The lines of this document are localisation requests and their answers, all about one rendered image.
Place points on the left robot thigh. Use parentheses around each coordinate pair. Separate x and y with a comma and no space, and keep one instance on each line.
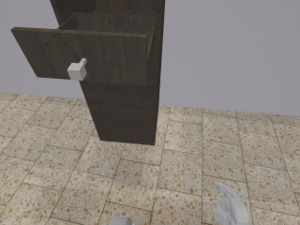
(122,221)

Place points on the handle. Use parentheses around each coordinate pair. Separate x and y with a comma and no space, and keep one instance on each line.
(76,71)

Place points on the drawer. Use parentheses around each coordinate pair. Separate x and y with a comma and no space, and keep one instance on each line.
(118,48)

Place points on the cabinet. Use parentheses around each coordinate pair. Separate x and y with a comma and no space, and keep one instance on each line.
(122,112)

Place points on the robot right hand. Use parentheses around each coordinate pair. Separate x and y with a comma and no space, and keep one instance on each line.
(233,212)

